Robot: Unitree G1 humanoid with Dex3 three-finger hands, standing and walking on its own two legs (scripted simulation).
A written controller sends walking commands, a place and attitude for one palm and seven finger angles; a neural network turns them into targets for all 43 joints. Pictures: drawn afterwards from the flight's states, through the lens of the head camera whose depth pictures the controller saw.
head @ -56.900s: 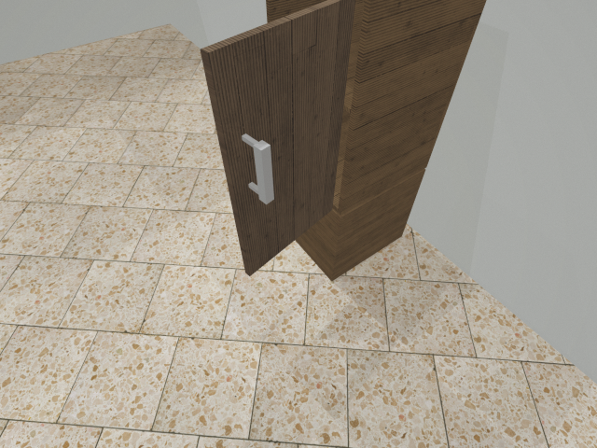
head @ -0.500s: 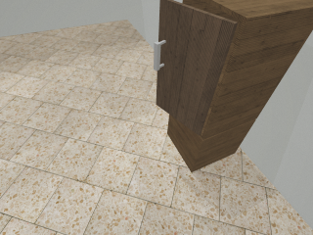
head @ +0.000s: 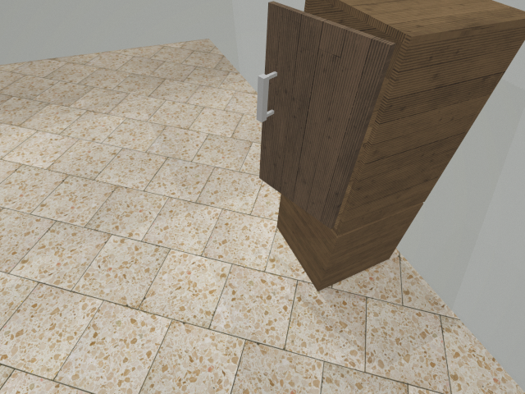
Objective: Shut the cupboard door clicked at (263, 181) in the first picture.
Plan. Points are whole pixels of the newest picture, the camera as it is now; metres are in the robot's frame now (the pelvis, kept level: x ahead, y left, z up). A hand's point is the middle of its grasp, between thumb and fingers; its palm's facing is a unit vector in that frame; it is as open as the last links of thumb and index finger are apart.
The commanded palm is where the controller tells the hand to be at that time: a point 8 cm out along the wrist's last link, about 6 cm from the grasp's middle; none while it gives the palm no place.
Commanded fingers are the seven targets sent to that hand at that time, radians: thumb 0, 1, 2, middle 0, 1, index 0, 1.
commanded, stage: look to check the result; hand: left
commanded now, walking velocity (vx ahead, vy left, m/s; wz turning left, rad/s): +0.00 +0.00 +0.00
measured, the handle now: (267, 96) +0.87 +0.03 +0.01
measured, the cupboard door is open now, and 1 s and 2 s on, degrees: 20 20 20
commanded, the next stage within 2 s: walk to a spot facing it in 0.52 s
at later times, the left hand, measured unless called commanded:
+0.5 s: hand out of the picture -0.01 +0.18 -0.18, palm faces +0.01 -0.98 -0.19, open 7.4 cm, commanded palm none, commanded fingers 0.00 0.90 0.90 -0.20 -0.30 -0.20 -0.30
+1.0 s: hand out of the picture +0.01 +0.19 -0.19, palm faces +0.18 -0.96 -0.22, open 7.4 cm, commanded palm none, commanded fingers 0.00 0.90 0.90 -0.20 -0.30 -0.20 -0.30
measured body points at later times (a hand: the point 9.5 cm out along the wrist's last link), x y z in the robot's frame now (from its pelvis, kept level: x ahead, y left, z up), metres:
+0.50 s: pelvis +0.00 +0.00 +0.00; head +0.00 +0.01 +0.45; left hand -0.01 +0.23 -0.16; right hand -0.02 -0.23 -0.16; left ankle +0.01 +0.07 -0.74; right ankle +0.01 -0.12 -0.74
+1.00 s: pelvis -0.01 +0.00 -0.01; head +0.02 +0.02 +0.43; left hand +0.00 +0.24 -0.18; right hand +0.04 -0.24 -0.16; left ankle -0.01 +0.08 -0.73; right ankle +0.01 -0.12 -0.74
